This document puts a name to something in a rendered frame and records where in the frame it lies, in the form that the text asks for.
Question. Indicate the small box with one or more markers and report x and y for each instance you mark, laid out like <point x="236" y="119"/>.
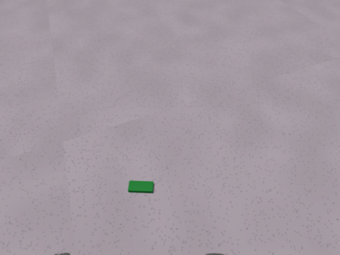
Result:
<point x="141" y="186"/>

